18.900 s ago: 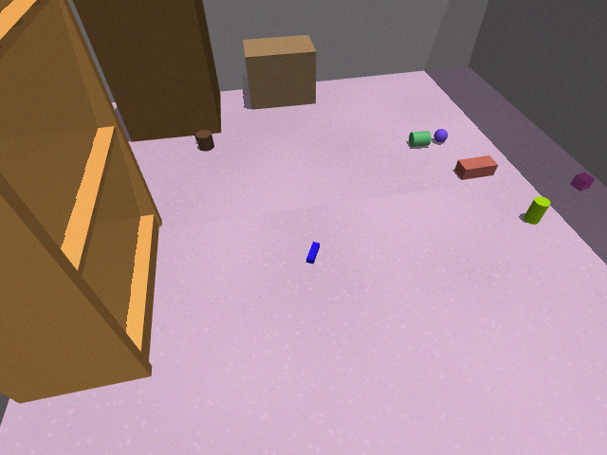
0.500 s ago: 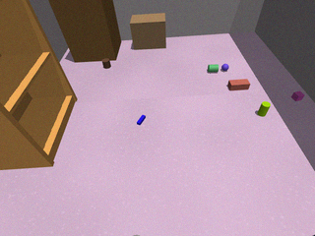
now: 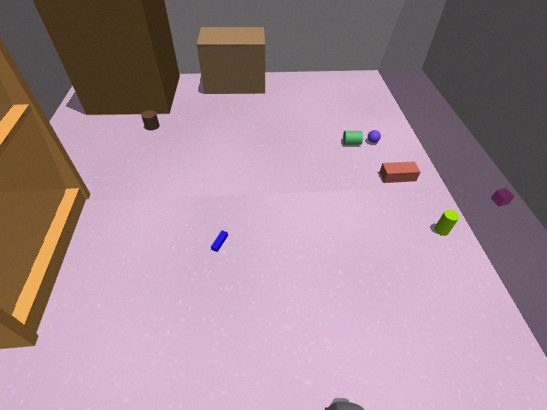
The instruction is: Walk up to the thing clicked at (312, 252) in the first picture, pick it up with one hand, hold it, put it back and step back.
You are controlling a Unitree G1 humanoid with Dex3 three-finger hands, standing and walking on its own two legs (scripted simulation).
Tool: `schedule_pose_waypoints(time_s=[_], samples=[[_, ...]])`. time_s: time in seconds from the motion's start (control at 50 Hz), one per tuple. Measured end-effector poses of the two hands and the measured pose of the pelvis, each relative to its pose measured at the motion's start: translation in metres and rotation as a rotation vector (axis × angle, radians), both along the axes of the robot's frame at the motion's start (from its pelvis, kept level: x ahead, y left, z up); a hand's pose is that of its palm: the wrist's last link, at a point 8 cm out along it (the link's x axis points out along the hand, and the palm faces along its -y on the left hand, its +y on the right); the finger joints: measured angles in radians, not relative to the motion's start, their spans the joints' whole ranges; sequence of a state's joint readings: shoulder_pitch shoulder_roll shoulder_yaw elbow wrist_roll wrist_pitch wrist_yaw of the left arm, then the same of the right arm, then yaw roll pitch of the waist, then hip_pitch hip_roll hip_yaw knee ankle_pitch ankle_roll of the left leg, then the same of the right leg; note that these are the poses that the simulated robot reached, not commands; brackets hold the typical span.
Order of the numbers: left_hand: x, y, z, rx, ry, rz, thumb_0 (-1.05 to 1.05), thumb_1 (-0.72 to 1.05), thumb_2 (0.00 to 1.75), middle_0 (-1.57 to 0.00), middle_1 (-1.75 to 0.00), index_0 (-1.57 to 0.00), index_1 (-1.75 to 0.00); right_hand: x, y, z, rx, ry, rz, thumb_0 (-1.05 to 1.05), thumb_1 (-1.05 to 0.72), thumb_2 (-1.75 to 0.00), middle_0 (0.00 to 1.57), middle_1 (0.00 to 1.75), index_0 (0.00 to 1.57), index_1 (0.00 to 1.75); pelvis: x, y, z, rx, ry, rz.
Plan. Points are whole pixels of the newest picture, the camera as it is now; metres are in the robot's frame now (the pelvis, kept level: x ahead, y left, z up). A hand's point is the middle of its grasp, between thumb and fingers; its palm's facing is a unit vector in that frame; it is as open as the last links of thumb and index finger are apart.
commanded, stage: walk up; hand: left
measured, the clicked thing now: (219, 240) +0.95 +0.24 -0.76
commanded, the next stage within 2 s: none
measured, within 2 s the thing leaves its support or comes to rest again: neither
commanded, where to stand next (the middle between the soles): +0.53 -0.01 m, yaw +2 degrees
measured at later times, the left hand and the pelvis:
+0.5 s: hand (127, 379) +0.22 +0.26 -0.14, palm faces +0.02 -0.93 -0.36, open 7.4 cm; pelvis +0.20 -0.02 -0.01, yaw +2 degrees
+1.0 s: hand (160, 266) +0.44 +0.25 -0.14, palm faces -0.02 -0.91 -0.42, open 7.4 cm; pelvis +0.37 -0.04 -0.02, yaw +1 degrees
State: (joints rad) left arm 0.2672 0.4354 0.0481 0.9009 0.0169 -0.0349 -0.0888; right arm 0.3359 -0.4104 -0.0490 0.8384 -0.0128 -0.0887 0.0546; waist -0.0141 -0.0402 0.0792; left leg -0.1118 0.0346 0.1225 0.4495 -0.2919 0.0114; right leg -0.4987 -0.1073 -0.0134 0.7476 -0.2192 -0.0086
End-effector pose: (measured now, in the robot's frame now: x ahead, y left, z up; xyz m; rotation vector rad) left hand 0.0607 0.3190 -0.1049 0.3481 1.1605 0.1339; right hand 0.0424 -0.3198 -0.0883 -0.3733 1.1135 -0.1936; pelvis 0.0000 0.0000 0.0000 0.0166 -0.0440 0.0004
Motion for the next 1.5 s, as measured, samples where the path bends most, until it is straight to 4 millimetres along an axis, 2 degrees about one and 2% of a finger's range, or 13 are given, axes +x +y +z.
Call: schedule_pose_waypoints(time_s=[0.12,0.18,0.36,0.48,0.58,0.7,0.78,0.88,0.98,1.16,1.32,1.42,1.5], samples=[[0.082,-0.021,0.006,0.055,-0.081,-0.018,0.01,0.91,0.9,-0.2,-0.3,-0.2,-0.3,0.039,-0.03,-0.036,0.03,0.052,-0.031,0.01,-0.9,-0.9,0.21,0.3,0.21,0.3,0.06,-0.026,-0.018,0.005,-0.003,0.002],[0.109,-0.034,0.012,0.067,-0.137,-0.004,0.01,0.91,0.9,-0.2,-0.3,-0.2,-0.3,0.069,-0.035,-0.046,0.042,0.075,-0.026,0.01,-0.9,-0.9,0.21,0.3,0.21,0.3,0.082,-0.035,-0.019,-0.003,-0.011,0.008],[0.135,-0.042,0.024,0.057,-0.095,0.039,0.0,0.91,0.9,-0.2,-0.3,-0.2,-0.3,0.164,-0.029,-0.027,0.07,0.035,0.044,0.01,-0.9,-0.9,0.21,0.3,0.2,0.3,0.142,-0.038,0.0,-0.018,0.002,0.019],[0.15,-0.023,0.005,0.033,-0.036,0.081,0.01,0.9,0.9,-0.2,-0.3,-0.2,-0.3,0.223,-0.02,-0.016,0.028,0.034,0.083,0.01,-0.9,-0.9,0.21,0.3,0.2,0.3,0.188,-0.025,-0.005,-0.042,0.008,0.035],[0.177,-0.002,-0.022,0.017,0.03,0.095,0.01,0.91,0.9,-0.2,-0.3,-0.2,-0.3,0.274,-0.007,-0.01,-0.025,-0.031,0.085,0.01,-0.9,-0.9,0.21,0.3,0.21,0.3,0.229,-0.006,-0.018,-0.019,0.002,0.032],[0.234,-0.001,-0.019,-0.003,0.037,0.06,0.01,0.91,0.9,-0.2,-0.3,-0.2,-0.3,0.297,0.002,0.006,-0.03,-0.051,0.042,0.01,-0.9,-0.9,0.21,0.3,0.21,0.3,0.267,-0.002,-0.006,-0.019,-0.004,0.023],[0.272,-0.005,-0.011,-0.008,0.019,0.038,0.01,0.91,0.9,-0.2,-0.3,-0.2,-0.3,0.306,-0.002,0.006,-0.026,-0.015,0.028,0.01,-0.9,-0.9,0.21,0.3,0.21,0.3,0.292,-0.005,-0.002,-0.012,-0.004,0.017],[0.322,-0.016,0.0,0.016,0.0,0.013,0.01,0.91,0.9,-0.2,-0.3,-0.2,-0.3,0.322,-0.019,-0.01,0.0,0.026,0.002,0.01,-0.9,-0.9,0.21,0.3,0.21,0.3,0.327,-0.016,-0.005,0.0,-0.001,0.011],[0.365,-0.028,0.004,0.08,-0.071,0.017,0.01,0.91,0.9,-0.2,-0.3,-0.2,-0.3,0.356,-0.038,-0.039,0.024,0.065,-0.007,0.01,-0.9,-0.9,0.21,0.3,0.21,0.3,0.364,-0.035,-0.02,-0.017,-0.01,0.02],[0.388,-0.033,0.02,0.091,-0.042,0.051,0.01,0.91,0.9,-0.2,-0.3,-0.2,-0.3,0.439,-0.026,-0.034,0.062,0.04,0.042,0.01,-0.9,-0.9,0.21,0.3,0.2,0.3,0.411,-0.033,-0.006,-0.02,-0.004,0.019],[0.419,-0.009,-0.019,0.064,0.021,0.08,0.01,0.91,0.9,-0.2,-0.3,-0.2,-0.3,0.486,-0.003,-0.036,0.003,0.032,0.028,0.01,-0.9,-0.9,0.21,0.3,0.2,0.3,0.443,-0.011,-0.022,-0.019,-0.001,0.016],[0.441,-0.013,-0.032,0.027,0.033,0.08,0.01,0.91,0.9,-0.2,-0.3,-0.2,-0.3,0.508,0.014,-0.031,0.014,0.027,0.037,0.01,-0.9,-0.9,0.21,0.3,0.21,0.3,0.451,-0.007,-0.02,-0.029,0.006,0.017],[0.447,-0.02,-0.031,0.007,0.049,0.072,0.01,0.91,0.9,-0.2,-0.3,-0.2,-0.3,0.528,0.024,-0.028,0.038,0.008,0.039,0.01,-0.9,-0.9,0.21,0.3,0.21,0.3,0.458,-0.006,-0.014,-0.036,0.011,0.016]])
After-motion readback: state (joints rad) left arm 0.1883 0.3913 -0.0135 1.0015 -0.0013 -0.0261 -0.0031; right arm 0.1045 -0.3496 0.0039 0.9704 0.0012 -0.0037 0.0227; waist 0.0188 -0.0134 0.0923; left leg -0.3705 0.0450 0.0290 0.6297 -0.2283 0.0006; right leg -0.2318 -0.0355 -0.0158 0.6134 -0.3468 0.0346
